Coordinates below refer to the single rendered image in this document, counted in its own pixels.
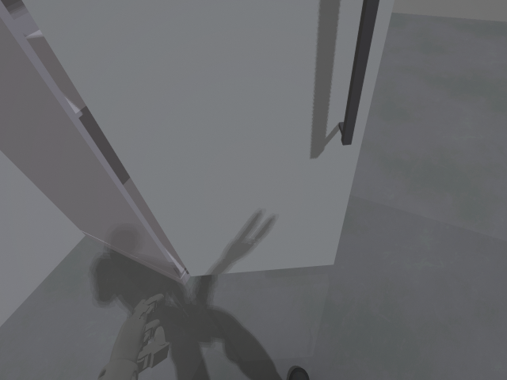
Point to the handle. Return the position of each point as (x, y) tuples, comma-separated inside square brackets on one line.
[(363, 44)]

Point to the robot left forearm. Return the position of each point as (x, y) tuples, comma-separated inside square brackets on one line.
[(120, 369)]

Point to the robot left hand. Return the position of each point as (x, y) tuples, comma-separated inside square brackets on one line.
[(132, 340)]

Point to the fridge door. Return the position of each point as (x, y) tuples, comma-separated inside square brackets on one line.
[(225, 115)]

